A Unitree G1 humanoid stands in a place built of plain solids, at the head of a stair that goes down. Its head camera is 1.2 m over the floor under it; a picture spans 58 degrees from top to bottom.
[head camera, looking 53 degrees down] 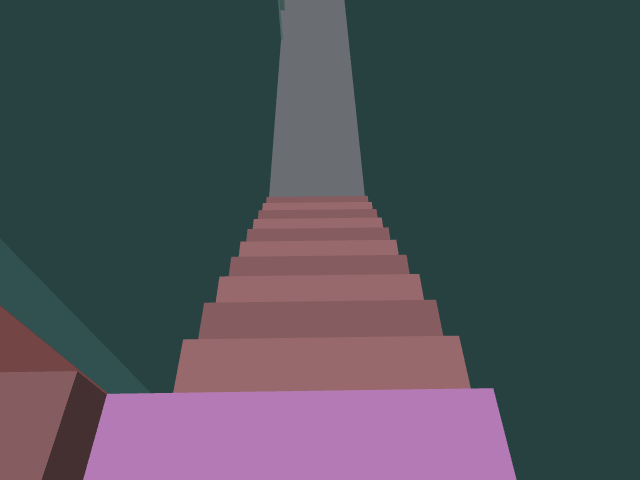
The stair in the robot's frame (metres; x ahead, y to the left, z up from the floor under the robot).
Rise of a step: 0.18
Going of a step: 0.24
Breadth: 0.94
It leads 1 degrees to the left of straight ahead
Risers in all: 11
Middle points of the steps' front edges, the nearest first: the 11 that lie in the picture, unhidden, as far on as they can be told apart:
0.39 -0.01 0.00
0.62 -0.01 -0.18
0.86 0.00 -0.35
1.10 0.00 -0.53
1.33 0.01 -0.71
1.57 0.01 -0.89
1.80 0.01 -1.06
2.04 0.02 -1.24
2.28 0.02 -1.42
2.51 0.02 -1.60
2.75 0.03 -1.77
